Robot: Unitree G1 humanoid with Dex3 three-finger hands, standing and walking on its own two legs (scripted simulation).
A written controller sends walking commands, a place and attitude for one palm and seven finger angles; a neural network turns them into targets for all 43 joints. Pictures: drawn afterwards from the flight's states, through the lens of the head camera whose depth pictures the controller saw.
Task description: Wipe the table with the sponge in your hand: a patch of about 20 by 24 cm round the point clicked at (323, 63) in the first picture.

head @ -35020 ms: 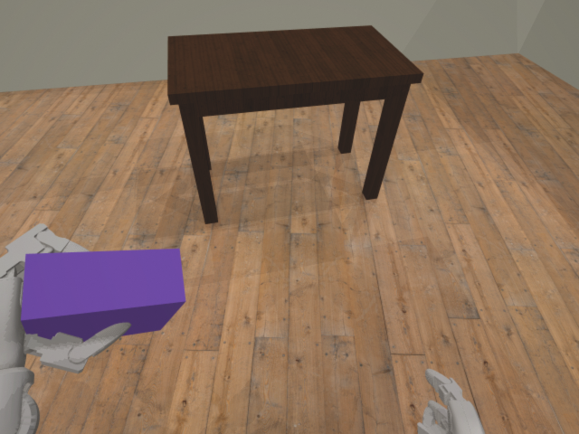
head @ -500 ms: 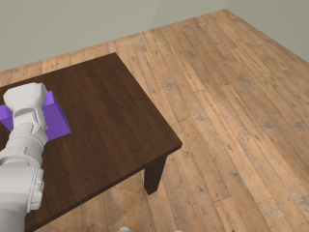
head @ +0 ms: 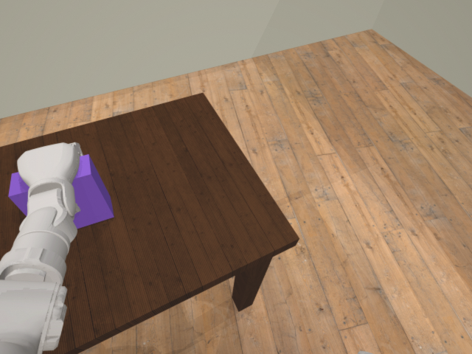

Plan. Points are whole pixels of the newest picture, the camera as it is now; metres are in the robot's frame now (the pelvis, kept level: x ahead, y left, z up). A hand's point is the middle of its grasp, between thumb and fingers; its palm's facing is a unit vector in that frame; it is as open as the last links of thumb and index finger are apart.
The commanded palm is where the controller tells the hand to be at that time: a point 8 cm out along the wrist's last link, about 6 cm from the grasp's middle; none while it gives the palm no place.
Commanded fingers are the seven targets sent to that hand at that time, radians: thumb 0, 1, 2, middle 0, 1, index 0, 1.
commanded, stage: wipe back along the first lane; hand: left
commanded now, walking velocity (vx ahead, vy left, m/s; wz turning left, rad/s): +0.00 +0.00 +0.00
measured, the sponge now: (72, 204) +0.39 +0.33 -0.03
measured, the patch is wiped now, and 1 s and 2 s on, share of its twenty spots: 1.00 1.00 1.00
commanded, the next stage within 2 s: lift the sponge slowly off the table in 1.74 s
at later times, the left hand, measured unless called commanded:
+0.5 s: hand (61, 206) +0.35 +0.32 +0.02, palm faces -0.08 -0.01 -1.00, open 9.7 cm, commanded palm +0.31 +0.31 +0.04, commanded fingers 0.00 0.10 1.30 -1.20 -1.60 -1.20 -1.60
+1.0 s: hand (65, 226) +0.32 +0.30 +0.02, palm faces -0.05 -0.01 -1.00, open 9.7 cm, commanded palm +0.27 +0.28 +0.04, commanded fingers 0.00 0.10 1.30 -1.20 -1.60 -1.20 -1.60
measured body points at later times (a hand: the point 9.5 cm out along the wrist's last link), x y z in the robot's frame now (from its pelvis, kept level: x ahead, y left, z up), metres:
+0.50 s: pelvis +0.00 -0.02 +0.01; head +0.05 -0.01 +0.45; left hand +0.35 +0.32 +0.07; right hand +0.12 -0.28 -0.11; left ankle -0.01 +0.07 -0.72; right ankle -0.03 -0.14 -0.72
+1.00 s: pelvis +0.01 -0.01 +0.01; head +0.03 -0.02 +0.46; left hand +0.32 +0.30 +0.07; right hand +0.17 -0.25 -0.11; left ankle -0.01 +0.07 -0.72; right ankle -0.03 -0.14 -0.72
